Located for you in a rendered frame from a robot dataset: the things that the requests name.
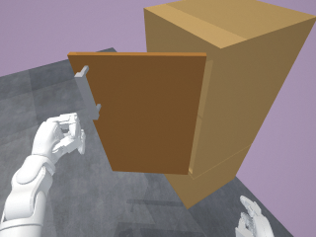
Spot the left robot hand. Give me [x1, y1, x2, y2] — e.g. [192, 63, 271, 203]
[31, 113, 86, 165]

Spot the cupboard door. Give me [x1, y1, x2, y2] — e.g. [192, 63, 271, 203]
[67, 51, 206, 175]

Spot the right robot hand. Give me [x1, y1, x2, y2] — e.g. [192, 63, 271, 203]
[235, 196, 275, 237]

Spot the left robot forearm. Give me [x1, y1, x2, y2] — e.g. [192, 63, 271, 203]
[0, 155, 56, 237]

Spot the handle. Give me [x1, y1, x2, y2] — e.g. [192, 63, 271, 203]
[74, 65, 101, 120]

